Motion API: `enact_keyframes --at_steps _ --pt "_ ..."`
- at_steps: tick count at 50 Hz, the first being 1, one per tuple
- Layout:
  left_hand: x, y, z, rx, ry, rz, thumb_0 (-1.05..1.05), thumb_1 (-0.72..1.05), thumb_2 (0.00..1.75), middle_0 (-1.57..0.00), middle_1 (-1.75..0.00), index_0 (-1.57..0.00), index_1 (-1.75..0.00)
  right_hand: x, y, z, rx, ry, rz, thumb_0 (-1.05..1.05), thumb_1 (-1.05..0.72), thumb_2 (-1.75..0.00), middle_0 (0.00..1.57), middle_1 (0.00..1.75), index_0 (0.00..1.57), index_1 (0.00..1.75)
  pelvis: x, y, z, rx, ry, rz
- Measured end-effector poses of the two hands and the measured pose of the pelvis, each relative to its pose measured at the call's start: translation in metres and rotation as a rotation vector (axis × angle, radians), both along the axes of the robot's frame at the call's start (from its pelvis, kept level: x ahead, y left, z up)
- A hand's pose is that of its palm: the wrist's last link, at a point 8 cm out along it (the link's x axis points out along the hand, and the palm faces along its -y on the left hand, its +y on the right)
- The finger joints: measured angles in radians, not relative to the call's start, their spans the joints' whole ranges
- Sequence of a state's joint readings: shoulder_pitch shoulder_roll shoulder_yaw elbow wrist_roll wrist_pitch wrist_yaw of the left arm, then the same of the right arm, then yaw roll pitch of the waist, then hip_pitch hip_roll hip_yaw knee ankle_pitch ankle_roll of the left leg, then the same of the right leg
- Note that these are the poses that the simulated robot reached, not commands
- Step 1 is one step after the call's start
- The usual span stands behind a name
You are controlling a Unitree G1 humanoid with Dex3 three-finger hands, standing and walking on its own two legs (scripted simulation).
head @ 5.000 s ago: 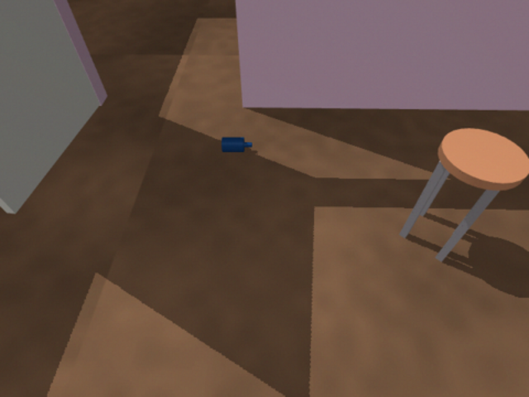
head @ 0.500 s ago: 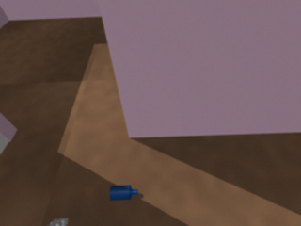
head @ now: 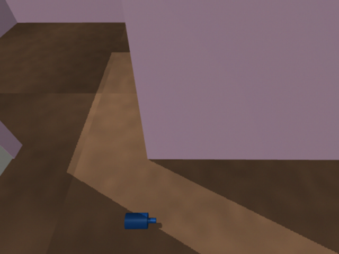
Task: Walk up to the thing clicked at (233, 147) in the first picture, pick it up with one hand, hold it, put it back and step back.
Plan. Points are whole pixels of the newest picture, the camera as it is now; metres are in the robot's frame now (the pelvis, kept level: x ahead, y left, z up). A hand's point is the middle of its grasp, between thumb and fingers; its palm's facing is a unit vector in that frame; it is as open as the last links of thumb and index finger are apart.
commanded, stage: walk up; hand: left
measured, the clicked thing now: (141, 220) +0.42 +0.19 -0.74
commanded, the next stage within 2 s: stand in 0.38 s
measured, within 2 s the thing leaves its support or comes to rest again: neither
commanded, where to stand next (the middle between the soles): +0.10 -0.02 m, yaw -1 degrees
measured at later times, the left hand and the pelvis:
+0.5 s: hand out of the picture +0.09 +0.24 -0.16, palm faces -0.02 -0.95 -0.32, open 7.4 cm; pelvis +0.01 +0.00 +0.00, yaw +0 degrees
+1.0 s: hand out of the picture +0.11 +0.24 -0.15, palm faces +0.00 -0.94 -0.34, open 7.4 cm; pelvis +0.03 -0.01 +0.00, yaw +1 degrees
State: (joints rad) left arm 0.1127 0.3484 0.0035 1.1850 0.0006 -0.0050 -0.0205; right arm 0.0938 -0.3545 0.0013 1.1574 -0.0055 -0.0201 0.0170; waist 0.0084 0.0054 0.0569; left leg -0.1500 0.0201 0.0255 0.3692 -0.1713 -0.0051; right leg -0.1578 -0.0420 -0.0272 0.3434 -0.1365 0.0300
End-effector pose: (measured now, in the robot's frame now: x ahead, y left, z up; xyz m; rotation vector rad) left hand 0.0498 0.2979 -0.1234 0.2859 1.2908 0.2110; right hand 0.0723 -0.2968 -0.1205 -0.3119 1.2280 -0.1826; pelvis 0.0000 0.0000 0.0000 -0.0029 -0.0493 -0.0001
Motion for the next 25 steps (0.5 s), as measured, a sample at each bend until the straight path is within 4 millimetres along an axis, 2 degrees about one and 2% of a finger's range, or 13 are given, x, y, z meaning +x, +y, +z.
enact_keyframes --at_steps 6,11,16,25 --pt "0.000 0.000 0.003 0.008 -0.008 0.015 0.01 0.91 0.90 -0.21 -0.30 -0.20 -0.29 0.022 0.005 0.000 0.018 -0.042 0.015 0.01 -0.90 -0.90 0.21 0.30 0.20 0.30 0.004 0.000 0.001 0.002 -0.002 0.002" --pt "0.008 -0.003 0.004 0.006 -0.027 0.010 0.01 0.91 0.90 -0.21 -0.30 -0.20 -0.29 0.031 0.006 0.001 0.022 -0.056 0.017 0.01 -0.90 -0.90 0.21 0.30 0.20 0.30 0.006 -0.001 0.001 0.002 -0.001 0.004" --pt "0.017 -0.006 0.004 0.000 -0.041 0.000 0.01 0.91 0.90 -0.21 -0.30 -0.21 -0.29 0.029 0.004 0.003 0.016 -0.047 0.012 0.01 -0.90 -0.90 0.21 0.30 0.20 0.30 0.008 -0.002 0.002 0.002 0.002 0.005" --pt "0.030 -0.008 0.003 -0.001 -0.038 -0.024 0.01 0.91 0.90 -0.21 -0.30 -0.21 -0.29 0.015 -0.003 0.002 0.000 0.004 -0.008 0.01 -0.90 -0.90 0.21 0.30 0.20 0.30 0.013 -0.004 0.002 0.005 0.016 0.008"
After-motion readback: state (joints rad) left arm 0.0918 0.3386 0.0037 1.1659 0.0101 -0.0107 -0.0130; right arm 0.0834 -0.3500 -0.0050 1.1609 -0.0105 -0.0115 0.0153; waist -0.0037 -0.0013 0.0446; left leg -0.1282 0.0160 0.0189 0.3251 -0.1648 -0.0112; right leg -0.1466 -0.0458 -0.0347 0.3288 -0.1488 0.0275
